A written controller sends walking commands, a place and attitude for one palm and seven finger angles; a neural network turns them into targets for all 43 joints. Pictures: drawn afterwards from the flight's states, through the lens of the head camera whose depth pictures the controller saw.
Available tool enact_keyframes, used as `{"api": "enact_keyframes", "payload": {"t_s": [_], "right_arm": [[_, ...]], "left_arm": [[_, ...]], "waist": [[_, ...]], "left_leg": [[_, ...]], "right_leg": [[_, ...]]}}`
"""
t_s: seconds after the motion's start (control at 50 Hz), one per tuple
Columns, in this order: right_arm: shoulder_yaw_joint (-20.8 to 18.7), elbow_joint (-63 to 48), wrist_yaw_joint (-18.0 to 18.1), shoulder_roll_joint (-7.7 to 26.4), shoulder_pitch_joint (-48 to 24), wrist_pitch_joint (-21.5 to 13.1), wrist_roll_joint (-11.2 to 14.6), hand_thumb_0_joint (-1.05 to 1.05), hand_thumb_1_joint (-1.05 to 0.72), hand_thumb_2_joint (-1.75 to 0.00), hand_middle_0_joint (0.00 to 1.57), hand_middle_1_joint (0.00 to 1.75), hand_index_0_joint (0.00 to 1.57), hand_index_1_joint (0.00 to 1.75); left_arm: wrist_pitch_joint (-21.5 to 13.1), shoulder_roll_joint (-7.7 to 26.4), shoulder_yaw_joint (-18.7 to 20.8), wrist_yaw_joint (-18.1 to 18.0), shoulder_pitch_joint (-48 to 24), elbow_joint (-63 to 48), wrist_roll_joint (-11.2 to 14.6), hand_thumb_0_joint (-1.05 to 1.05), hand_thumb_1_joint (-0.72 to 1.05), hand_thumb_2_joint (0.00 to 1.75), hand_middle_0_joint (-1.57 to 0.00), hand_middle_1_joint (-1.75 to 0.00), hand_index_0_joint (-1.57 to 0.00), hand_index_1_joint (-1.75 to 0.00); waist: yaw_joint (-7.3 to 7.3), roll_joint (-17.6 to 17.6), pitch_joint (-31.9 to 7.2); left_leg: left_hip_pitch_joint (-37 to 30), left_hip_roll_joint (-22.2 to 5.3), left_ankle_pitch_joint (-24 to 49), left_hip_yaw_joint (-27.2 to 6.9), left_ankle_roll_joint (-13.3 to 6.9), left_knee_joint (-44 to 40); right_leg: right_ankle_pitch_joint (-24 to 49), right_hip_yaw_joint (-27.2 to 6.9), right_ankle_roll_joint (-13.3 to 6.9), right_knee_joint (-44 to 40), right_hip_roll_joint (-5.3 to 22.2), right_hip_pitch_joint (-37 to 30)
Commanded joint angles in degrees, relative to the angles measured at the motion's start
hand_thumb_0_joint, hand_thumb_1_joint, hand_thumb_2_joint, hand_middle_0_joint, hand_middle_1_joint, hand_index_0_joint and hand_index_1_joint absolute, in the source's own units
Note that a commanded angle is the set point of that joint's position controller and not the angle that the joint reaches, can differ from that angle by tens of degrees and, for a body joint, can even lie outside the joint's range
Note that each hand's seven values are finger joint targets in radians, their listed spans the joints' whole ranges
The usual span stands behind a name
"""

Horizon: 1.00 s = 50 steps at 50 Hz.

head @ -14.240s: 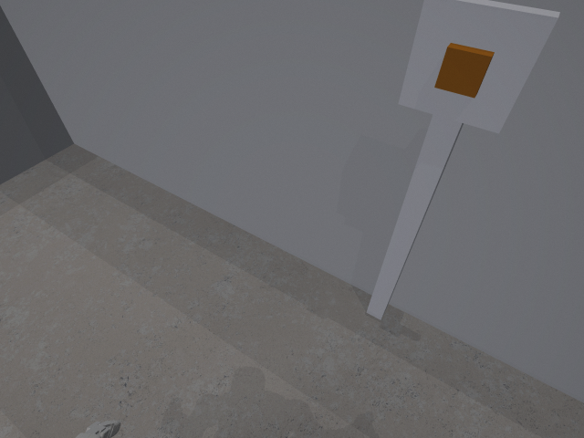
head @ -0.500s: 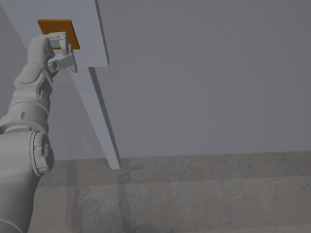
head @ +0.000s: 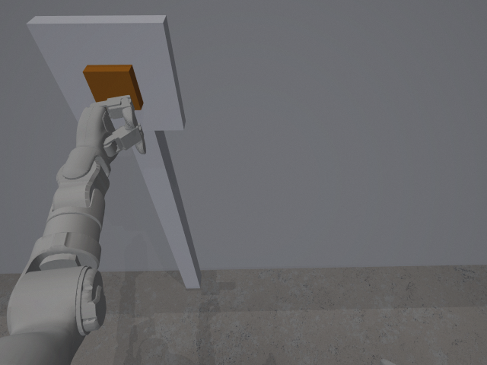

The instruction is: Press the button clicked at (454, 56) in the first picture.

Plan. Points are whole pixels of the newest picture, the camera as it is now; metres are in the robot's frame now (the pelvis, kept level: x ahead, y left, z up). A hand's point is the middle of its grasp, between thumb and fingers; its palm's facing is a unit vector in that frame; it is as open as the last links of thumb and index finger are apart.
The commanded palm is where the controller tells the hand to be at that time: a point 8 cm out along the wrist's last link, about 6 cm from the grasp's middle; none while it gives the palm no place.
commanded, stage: pull the fist back off the button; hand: left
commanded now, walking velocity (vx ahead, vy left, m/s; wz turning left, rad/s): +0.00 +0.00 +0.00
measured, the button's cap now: (115, 87) +0.51 +0.22 +0.21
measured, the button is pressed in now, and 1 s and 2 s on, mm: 0 0 0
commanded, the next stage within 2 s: draw the hand back to the body in 0.42 s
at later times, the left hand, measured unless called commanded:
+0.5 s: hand (123, 161) +0.37 +0.18 +0.18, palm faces +0.03 -1.00 +0.00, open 3.1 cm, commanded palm +0.35 +0.23 +0.17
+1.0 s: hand (94, 204) +0.29 +0.20 +0.17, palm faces +0.09 -1.00 -0.03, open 3.1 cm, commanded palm +0.26 +0.25 +0.18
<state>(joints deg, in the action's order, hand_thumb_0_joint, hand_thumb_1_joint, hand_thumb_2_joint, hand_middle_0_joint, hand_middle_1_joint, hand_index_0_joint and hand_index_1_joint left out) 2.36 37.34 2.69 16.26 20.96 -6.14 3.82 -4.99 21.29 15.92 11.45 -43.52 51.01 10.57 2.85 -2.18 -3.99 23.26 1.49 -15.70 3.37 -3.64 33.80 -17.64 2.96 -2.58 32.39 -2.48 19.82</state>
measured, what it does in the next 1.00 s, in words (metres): stands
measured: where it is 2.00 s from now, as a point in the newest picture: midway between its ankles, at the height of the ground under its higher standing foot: outside the picture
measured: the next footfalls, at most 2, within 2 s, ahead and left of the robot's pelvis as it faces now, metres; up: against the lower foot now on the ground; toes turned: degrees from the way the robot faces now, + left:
none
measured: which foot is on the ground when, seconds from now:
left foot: down 0.00-1.00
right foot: down 0.00-1.00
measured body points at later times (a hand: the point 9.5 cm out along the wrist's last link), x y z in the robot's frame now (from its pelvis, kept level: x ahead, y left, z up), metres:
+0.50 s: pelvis +0.02 -0.01 +0.01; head +0.00 -0.03 +0.46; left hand +0.36 +0.24 +0.18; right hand +0.21 -0.24 -0.08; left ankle +0.02 +0.08 -0.73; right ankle -0.01 -0.09 -0.73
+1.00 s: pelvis +0.00 -0.02 +0.01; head -0.03 -0.05 +0.46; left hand +0.28 +0.25 +0.18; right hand +0.18 -0.26 -0.07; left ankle +0.02 +0.08 -0.73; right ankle -0.01 -0.09 -0.73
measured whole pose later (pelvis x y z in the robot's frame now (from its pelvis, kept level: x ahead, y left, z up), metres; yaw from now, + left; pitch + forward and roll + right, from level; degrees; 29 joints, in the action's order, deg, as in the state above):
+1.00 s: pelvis +0.00 -0.02 +0.01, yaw +1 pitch -3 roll +0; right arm 2.9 34.5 5.4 16.1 12.5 -2.8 5.0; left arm 11.5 18.2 16.9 13.1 -6.0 2.2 16.7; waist -2.3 -3.3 -2.6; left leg 12.5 1.1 -14.0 1.9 -2.0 29.0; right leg -16.5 4.0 -3.9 27.6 -3.2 8.8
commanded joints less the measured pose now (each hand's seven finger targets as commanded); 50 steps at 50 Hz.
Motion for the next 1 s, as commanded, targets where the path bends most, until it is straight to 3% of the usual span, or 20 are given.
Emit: {"api": "enact_keyframes", "payload": {"t_s": [0.0, 0.04, 0.06, 0.1, 0.12, 0.18, 0.28, 0.3, 0.32, 0.34, 0.44, 0.5, 0.58, 0.64, 0.7, 0.76, 0.82, 0.92, 0.94, 0.98], "right_arm": [[-3.01, -8.63, 0.66, 8.02, -2.60, -2.14, 0.04, 0.00, -0.90, -0.90, 0.20, 0.30, 0.20, 0.30], [-2.82, -9.48, 0.73, 7.84, -3.78, -1.67, 0.03, 0.00, -0.90, -0.90, 0.20, 0.30, 0.20, 0.30], [-2.75, -9.90, 0.70, 7.41, -4.67, -1.45, 0.15, 0.00, -0.90, -0.90, 0.20, 0.30, 0.20, 0.30], [-2.63, -10.48, 0.88, 7.18, -6.01, -0.91, 0.44, 0.00, -0.90, -0.90, 0.20, 0.30, 0.20, 0.30], [-2.47, -10.69, 1.07, 7.09, -6.72, -0.64, 0.61, 0.00, -0.90, -0.90, 0.20, 0.30, 0.20, 0.30], [-2.53, -11.70, 1.36, 6.72, -8.52, -0.09, 0.84, 0.00, -0.90, -0.90, 0.20, 0.30, 0.20, 0.30], [-2.30, -12.53, 1.36, 5.94, -11.53, -0.20, 1.03, 0.00, -0.90, -0.90, 0.20, 0.30, 0.20, 0.30], [-2.34, -12.51, 1.35, 5.82, -11.77, -0.22, 1.03, 0.00, -0.90, -0.90, 0.20, 0.30, 0.20, 0.30], [-2.15, -12.23, 1.43, 5.84, -12.34, -0.17, 1.17, 0.00, -0.90, -0.90, 0.20, 0.30, 0.20, 0.30], [-2.16, -11.80, 1.60, 5.77, -12.41, -0.12, 1.24, 0.00, -0.90, -0.90, 0.20, 0.30, 0.20, 0.30], [-1.56, -10.25, 2.78, 6.25, -13.57, 1.28, 1.04, 0.00, -0.90, -0.90, 0.20, 0.30, 0.20, 0.30], [-1.06, -10.12, 3.29, 5.65, -14.70, 2.12, 0.89, 0.00, -0.90, -0.90, 0.20, 0.30, 0.20, 0.30], [-0.96, -11.80, 2.68, 5.00, -15.34, 2.15, 0.29, 0.00, -0.90, -0.90, 0.20, 0.30, 0.20, 0.30], [-0.87, -12.75, 1.93, 5.08, -15.78, 2.25, 0.37, 0.00, -0.90, -0.90, 0.20, 0.30, 0.20, 0.30], [-0.95, -13.88, 1.69, 5.06, -16.99, 2.24, 0.94, 0.00, -0.90, -0.90, 0.20, 0.30, 0.20, 0.30], [-1.14, -14.53, 1.63, 5.19, -17.92, 2.06, 1.24, 0.00, -0.90, -0.90, 0.20, 0.30, 0.20, 0.30], [-1.11, -14.96, 1.99, 4.88, -18.85, 1.14, 1.20, 0.00, -0.90, -0.90, 0.20, 0.30, 0.20, 0.30], [-1.10, -13.77, 3.02, 5.02, -18.71, -0.56, 0.85, 0.00, -0.90, -0.90, 0.20, 0.30, 0.20, 0.30], [-1.07, -13.40, 3.16, 5.11, -18.75, -0.71, 0.89, 0.00, -0.90, -0.90, 0.20, 0.30, 0.20, 0.30], [-0.91, -13.16, 3.40, 4.99, -19.05, -1.19, 0.86, 0.00, -0.90, -0.90, 0.20, 0.30, 0.20, 0.30]], "left_arm": [[-2.02, 13.79, 3.68, -0.71, -22.52, -22.05, 1.38, 0.00, 0.90, 0.90, -1.30, -1.50, -1.30, -1.50], [-1.16, 15.83, 5.67, -0.99, -17.71, -26.37, 1.59, 0.00, 0.90, 0.90, -1.30, -1.50, -1.30, -1.50], [-0.30, 13.89, 4.77, -0.84, -15.23, -27.41, 1.85, 0.00, 0.90, 0.90, -1.30, -1.50, -1.30, -1.50], [1.71, 13.74, 4.99, -0.34, -11.37, -29.72, 2.33, 0.00, 0.90, 0.90, -1.30, -1.50, -1.30, -1.50], [2.80, 12.54, 3.68, 0.11, -11.31, -30.90, 2.44, 0.00, 0.90, 0.90, -1.30, -1.50, -1.30, -1.50], [5.60, 12.93, 4.79, 0.83, -6.91, -35.90, 3.12, 0.00, 0.90, 0.90, -1.30, -1.50, -1.30, -1.50], [7.94, 8.24, 0.99, 2.26, -2.81, -47.51, 4.74, 0.00, 0.90, 0.90, -1.30, -1.50, -1.30, -1.50], [8.54, 7.67, 0.81, 2.27, -0.78, -48.06, 4.94, 0.00, 0.90, 0.90, -1.30, -1.50, -1.30, -1.50], [9.10, 6.11, -1.18, 2.38, -2.32, -48.98, 5.10, 0.00, 0.90, 0.90, -1.30, -1.50, -1.30, -1.50], [9.53, 5.33, -1.82, 2.18, -3.19, -48.96, 5.37, 0.00, 0.90, 0.90, -1.30, -1.50, -1.30, -1.50], [12.93, 8.37, 0.45, 0.06, -5.08, -44.20, 4.99, 0.00, 0.90, 0.90, -1.30, -1.50, -1.30, -1.50], [13.52, 8.64, 0.06, -1.33, -9.33, -42.55, 3.92, 0.00, 0.90, 0.90, -1.30, -1.50, -1.30, -1.50], [11.12, 11.12, 3.86, -1.69, -2.16, -45.46, 3.93, 0.00, 0.90, 0.90, -1.30, -1.50, -1.30, -1.50], [10.09, 11.43, 5.67, -0.03, 6.84, -45.81, 5.12, 0.00, 0.90, 0.90, -1.30, -1.50, -1.30, -1.50], [11.11, 10.96, 6.33, 1.61, 13.15, -48.61, 5.93, 0.00, 0.90, 0.90, -1.30, -1.50, -1.30, -1.50], [12.78, 10.72, 6.29, 2.24, 15.25, -52.81, 6.38, 0.00, 0.90, 0.90, -1.30, -1.50, -1.30, -1.50], [13.19, 8.97, 4.33, 2.20, 14.15, -59.52, 6.68, 0.00, 0.90, 0.90, -1.30, -1.50, -1.30, -1.50], [11.74, 9.51, 4.83, 1.98, 15.14, -63.44, 7.55, 0.00, 0.90, 0.90, -1.30, -1.50, -1.30, -1.50], [11.65, 9.56, 4.88, 1.89, 15.89, -63.34, 7.59, 0.00, 0.90, 0.90, -1.30, -1.50, -1.30, -1.50], [12.30, 8.88, 4.45, 2.15, 18.28, -62.42, 7.64, 0.00, 0.90, 0.90, -1.30, -1.50, -1.30, -1.50]], "waist": [[-1.61, 0.27, -17.60], [-2.81, 1.55, -18.30], [-2.73, 1.76, -17.81], [-3.26, 2.23, -15.53], [-2.73, 2.16, -14.20], [-3.62, 0.83, -15.28], [-3.24, -2.33, -16.95], [-3.34, -1.03, -16.53], [-2.51, -1.78, -14.82], [-1.91, 0.28, -13.68], [-1.56, 4.70, -8.85], [-1.46, 1.62, -9.91], [-4.29, -0.40, -16.78], [-5.71, 2.59, -16.79], [-6.02, 4.43, -12.79], [-5.74, 3.63, -9.45], [-4.98, -0.98, -8.11], [-4.10, -0.11, -7.38], [-3.98, 1.54, -6.80], [-4.30, -0.29, -5.80]], "left_leg": [[-17.44, -2.50, 14.67, -6.37, 0.64, -4.16], [-17.15, -2.37, 17.63, -5.83, 0.51, -3.94], [-17.35, -2.31, 18.41, -5.27, 0.32, -4.12], [-16.23, -2.23, 18.33, -4.56, 0.26, -4.62], [-16.02, -2.15, 18.09, -4.47, 0.21, -4.82], [-17.64, -1.93, 20.23, -4.25, 0.22, -4.77], [-22.43, -1.95, 26.28, -4.75, 0.56, -4.03], [-22.70, -2.07, 26.70, -5.14, 0.68, -4.06], [-22.74, -2.00, 25.28, -5.15, 0.73, -4.11], [-22.41, -1.95, 24.02, -5.28, 0.58, -3.97], [-18.07, -1.20, 14.71, -5.52, 0.34, -5.54], [-17.86, -0.82, 13.07, -5.66, 0.53, -6.14], [-19.52, -0.70, 17.27, -5.54, 0.65, -6.00], [-17.40, -0.81, 19.29, -4.69, 0.62, -6.20], [-15.71, -0.98, 17.56, -3.80, 0.46, -7.01], [-15.53, -1.18, 15.22, -3.66, 0.31, -7.15], [-17.56, -1.02, 13.12, -4.01, 0.29, -7.14], [-18.09, -1.07, 9.17, -4.87, 0.32, -7.38], [-17.72, -1.20, 8.53, -4.92, 0.25, -7.06], [-17.21, -1.07, 6.65, -5.35, 0.45, -7.68]], "right_leg": [[16.31, -2.67, 0.57, -4.79, 0.82, -2.02], [19.91, -2.99, 0.59, -4.67, 0.94, -5.38], [21.67, -3.20, 0.85, -4.81, 1.09, -5.82], [23.01, -3.24, 1.04, -5.24, 1.29, -6.82], [23.23, -3.23, 1.08, -5.52, 1.37, -6.66], [25.92, -3.38, 1.10, -5.63, 1.66, -8.28], [29.66, -2.92, 1.18, -5.38, 1.81, -8.29], [29.12, -2.55, 1.19, -5.41, 1.63, -7.84], [27.85, -2.48, 1.26, -5.83, 1.57, -6.37], [26.96, -2.35, 1.32, -6.11, 1.40, -5.71], [19.76, -2.64, 1.68, -8.35, 1.75, -4.63], [17.41, -3.08, 1.36, -8.81, 2.28, -5.26], [22.55, -3.51, 0.95, -7.61, 2.52, -11.37], [28.36, -3.61, 1.63, -6.76, 2.72, -14.97], [30.23, -3.96, 2.69, -7.19, 3.01, -14.45], [26.57, -4.16, 3.31, -8.18, 2.82, -11.91], [20.47, -4.23, 2.75, -9.33, 2.30, -8.92], [13.26, -4.52, 2.86, -10.87, 2.05, -7.10], [12.02, -4.76, 3.30, -11.22, 2.04, -6.90], [9.34, -4.86, 2.98, -11.63, 2.25, -6.36]]}}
